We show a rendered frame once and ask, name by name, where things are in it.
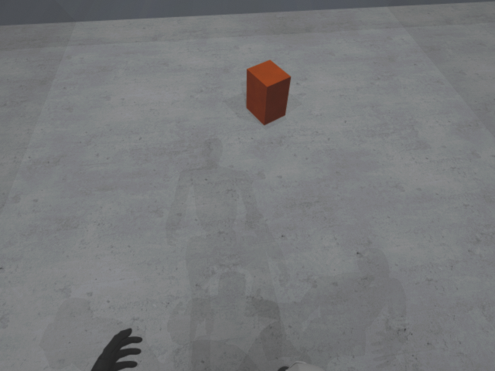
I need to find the left robot hand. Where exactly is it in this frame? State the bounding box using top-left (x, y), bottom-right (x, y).
top-left (91, 328), bottom-right (142, 371)

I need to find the carton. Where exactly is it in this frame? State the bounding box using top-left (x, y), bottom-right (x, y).
top-left (247, 60), bottom-right (291, 125)

